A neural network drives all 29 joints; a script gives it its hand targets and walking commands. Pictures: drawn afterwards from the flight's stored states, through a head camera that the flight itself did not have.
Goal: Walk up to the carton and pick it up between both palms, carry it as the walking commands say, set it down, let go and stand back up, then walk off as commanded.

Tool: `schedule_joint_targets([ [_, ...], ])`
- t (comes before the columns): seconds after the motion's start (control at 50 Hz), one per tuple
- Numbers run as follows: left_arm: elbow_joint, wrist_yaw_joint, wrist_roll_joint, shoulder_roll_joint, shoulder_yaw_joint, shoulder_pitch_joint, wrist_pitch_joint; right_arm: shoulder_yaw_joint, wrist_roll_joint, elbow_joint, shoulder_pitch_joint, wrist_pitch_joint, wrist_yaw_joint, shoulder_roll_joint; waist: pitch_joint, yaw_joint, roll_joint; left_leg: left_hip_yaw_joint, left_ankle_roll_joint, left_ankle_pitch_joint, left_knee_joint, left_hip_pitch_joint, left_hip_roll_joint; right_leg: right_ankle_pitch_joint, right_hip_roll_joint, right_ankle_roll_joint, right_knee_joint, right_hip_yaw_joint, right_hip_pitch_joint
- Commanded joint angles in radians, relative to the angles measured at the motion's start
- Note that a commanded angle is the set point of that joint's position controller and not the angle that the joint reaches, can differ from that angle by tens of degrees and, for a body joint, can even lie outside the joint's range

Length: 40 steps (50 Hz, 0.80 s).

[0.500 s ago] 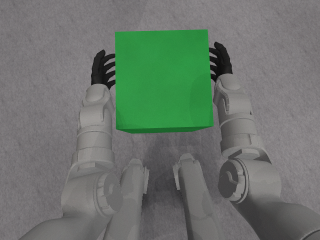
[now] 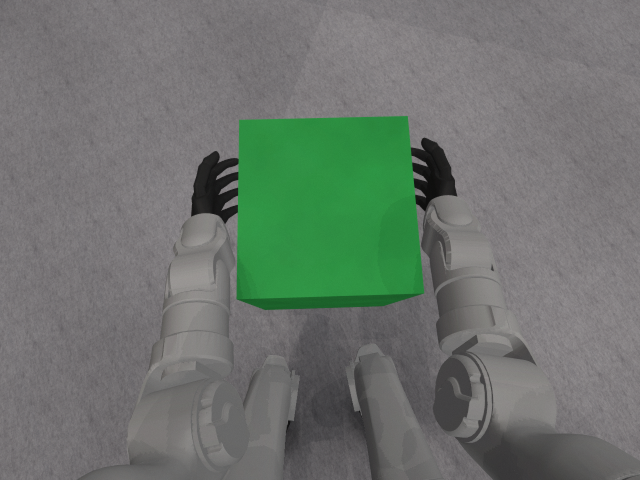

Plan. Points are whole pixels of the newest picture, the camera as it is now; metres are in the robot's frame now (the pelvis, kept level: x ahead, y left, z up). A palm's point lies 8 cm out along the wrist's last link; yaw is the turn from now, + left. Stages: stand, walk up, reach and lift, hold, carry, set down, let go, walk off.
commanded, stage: reach and lift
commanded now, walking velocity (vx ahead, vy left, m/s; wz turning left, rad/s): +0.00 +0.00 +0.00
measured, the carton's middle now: (324, 229) +0.42 -0.02 -0.12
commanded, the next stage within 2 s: none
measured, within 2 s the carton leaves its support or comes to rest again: neither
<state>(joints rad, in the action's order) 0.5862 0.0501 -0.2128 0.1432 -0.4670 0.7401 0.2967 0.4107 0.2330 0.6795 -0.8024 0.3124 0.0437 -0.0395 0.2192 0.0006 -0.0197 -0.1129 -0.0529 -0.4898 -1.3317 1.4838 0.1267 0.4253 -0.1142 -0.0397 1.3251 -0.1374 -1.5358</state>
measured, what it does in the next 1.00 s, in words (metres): rises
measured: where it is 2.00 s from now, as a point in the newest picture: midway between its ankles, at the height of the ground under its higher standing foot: (324, 433)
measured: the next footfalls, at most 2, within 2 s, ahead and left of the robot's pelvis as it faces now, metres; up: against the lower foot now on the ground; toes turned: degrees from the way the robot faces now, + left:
none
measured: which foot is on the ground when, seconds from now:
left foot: down 0.00-1.00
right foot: down 0.00-1.00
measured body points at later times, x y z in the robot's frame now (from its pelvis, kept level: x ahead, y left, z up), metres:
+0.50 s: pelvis +0.02 +0.00 +0.07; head +0.18 -0.02 +0.49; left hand +0.42 +0.13 +0.02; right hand +0.43 -0.16 +0.01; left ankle +0.05 +0.13 -0.58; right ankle +0.08 -0.12 -0.58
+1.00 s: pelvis +0.04 +0.00 +0.13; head +0.15 -0.02 +0.56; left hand +0.40 +0.13 +0.09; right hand +0.41 -0.16 +0.08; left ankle +0.05 +0.13 -0.58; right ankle +0.08 -0.12 -0.58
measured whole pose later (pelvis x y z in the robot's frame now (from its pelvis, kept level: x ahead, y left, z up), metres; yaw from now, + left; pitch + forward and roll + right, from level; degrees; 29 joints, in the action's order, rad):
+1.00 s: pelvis +0.04 +0.00 +0.13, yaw -1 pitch +20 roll +1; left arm 0.47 0.01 -0.28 0.21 -0.38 0.43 0.32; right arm 0.39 0.29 0.53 -0.48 0.34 0.01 -0.14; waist 0.13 0.00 -0.02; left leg -0.15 -0.03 -0.30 -0.70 0.73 0.08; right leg 0.25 -0.07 -0.01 0.70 -0.15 -0.78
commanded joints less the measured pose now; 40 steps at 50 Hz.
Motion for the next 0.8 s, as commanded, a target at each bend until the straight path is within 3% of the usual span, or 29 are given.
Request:
schedule_joint_targets([
  [0.0,0.077,-0.213,0.112,0.995,0.573,0.589,-0.001,-0.535,-0.121,0.069,-0.493,-0.007,-0.237,-1.078,0.743,-0.008,0.047,0.129,0.007,0.232,0.18,-0.357,0.053,-0.254,-0.046,0.006,-0.166,0.143,0.595],
  [0.78,0.008,-0.251,0.045,1.008,0.625,0.231,0.011,-0.572,-0.073,-0.032,-0.172,-0.001,-0.272,-1.082,0.467,-0.01,0.031,0.066,0.017,0.396,0.614,-0.82,-0.001,-0.409,0.007,0.028,-0.595,0.082,1.04],
])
